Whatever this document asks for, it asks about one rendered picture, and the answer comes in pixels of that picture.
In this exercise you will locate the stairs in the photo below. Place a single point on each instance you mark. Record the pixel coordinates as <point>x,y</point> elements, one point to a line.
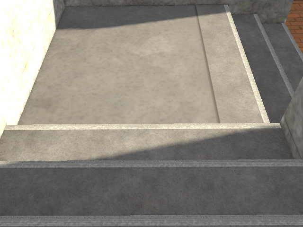
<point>275,59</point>
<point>149,175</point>

